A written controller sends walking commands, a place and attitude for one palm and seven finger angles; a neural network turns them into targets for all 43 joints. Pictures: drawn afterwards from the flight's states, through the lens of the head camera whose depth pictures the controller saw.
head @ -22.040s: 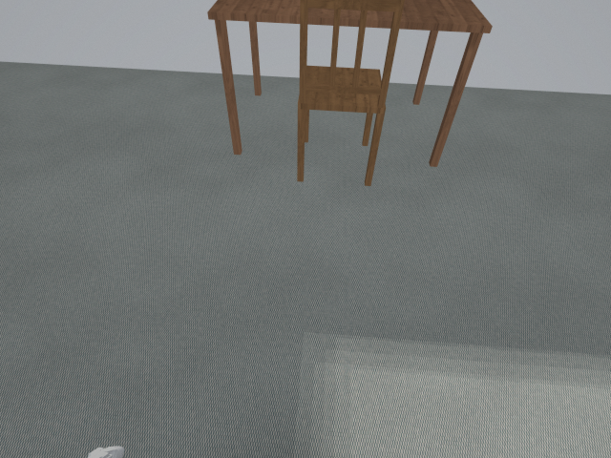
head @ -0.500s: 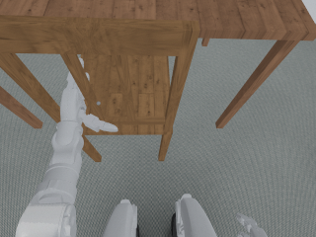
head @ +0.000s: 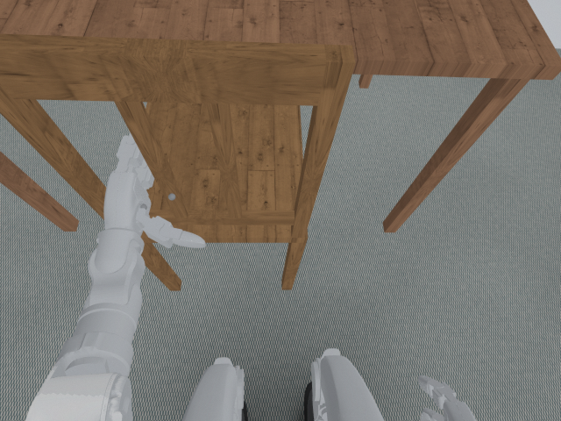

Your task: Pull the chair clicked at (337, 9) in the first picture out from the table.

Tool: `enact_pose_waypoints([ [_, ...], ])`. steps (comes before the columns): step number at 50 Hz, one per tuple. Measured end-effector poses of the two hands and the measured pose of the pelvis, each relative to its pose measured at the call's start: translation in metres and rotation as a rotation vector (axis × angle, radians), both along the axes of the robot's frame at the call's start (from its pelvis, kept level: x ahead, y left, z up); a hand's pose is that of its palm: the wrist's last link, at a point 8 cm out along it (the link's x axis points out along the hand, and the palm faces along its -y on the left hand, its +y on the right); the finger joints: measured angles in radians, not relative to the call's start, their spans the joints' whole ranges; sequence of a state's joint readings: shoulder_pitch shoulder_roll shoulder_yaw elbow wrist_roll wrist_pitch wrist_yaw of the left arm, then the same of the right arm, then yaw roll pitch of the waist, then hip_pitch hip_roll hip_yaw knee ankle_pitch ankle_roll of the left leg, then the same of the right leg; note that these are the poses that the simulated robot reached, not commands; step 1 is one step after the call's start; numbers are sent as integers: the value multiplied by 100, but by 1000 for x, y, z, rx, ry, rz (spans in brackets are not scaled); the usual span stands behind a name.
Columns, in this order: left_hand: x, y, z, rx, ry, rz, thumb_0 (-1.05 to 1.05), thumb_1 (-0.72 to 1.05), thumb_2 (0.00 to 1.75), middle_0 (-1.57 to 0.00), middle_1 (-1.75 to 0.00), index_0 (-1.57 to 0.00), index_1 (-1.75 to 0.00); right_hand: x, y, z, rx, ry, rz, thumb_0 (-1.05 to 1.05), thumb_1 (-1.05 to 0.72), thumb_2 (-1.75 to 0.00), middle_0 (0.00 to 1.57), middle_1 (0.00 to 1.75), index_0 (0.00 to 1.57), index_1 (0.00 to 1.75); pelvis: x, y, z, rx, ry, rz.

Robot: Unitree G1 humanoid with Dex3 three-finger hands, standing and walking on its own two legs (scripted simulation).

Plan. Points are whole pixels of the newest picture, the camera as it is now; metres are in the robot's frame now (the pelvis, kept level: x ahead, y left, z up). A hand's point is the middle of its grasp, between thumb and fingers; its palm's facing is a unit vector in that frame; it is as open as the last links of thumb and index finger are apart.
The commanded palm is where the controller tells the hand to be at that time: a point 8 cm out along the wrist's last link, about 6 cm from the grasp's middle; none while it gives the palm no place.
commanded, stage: hook a spindle and tug to test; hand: left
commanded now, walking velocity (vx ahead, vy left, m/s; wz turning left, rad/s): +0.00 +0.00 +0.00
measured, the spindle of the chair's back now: (160, 169) +0.47 +0.17 +0.02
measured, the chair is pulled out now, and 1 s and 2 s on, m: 0.00 0.01 0.06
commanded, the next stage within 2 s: step backward, pulling the chair out in 1.42 s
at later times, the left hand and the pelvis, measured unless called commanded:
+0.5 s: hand (171, 190) +0.43 +0.15 +0.03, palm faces +0.01 -1.00 -0.02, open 11.6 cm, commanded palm +0.40 +0.18 +0.02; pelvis +0.00 +0.00 +0.00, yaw +0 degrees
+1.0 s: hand (180, 194) +0.42 +0.14 +0.02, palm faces +0.00 -1.00 -0.02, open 5.4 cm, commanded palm +0.39 +0.18 +0.02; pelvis +0.01 +0.00 +0.00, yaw +0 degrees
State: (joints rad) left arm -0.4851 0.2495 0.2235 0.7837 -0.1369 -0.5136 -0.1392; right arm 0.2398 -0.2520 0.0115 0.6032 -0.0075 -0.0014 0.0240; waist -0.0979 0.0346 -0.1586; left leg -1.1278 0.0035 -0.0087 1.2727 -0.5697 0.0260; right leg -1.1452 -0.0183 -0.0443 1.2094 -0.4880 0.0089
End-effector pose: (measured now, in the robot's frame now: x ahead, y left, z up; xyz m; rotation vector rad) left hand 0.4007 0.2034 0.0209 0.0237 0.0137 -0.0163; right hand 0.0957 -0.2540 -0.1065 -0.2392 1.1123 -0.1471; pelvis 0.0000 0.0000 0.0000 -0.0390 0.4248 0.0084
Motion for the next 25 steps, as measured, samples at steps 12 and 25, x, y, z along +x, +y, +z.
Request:
enact_pose_waypoints([
  [12,2,-4,5,-5,-32,6,-2,-50,30,-20,-51,-19,-52,3,6,-3,5,-8,14,1,-90,-90,20,30,20,30,-2,4,-3,-5,-1,7],
  [25,5,-1,5,0,-20,30,-1,-16,45,-41,-119,-37,-119,-7,7,-3,11,32,4,1,-90,-90,20,30,20,30,-1,3,-1,-7,2,9],
])
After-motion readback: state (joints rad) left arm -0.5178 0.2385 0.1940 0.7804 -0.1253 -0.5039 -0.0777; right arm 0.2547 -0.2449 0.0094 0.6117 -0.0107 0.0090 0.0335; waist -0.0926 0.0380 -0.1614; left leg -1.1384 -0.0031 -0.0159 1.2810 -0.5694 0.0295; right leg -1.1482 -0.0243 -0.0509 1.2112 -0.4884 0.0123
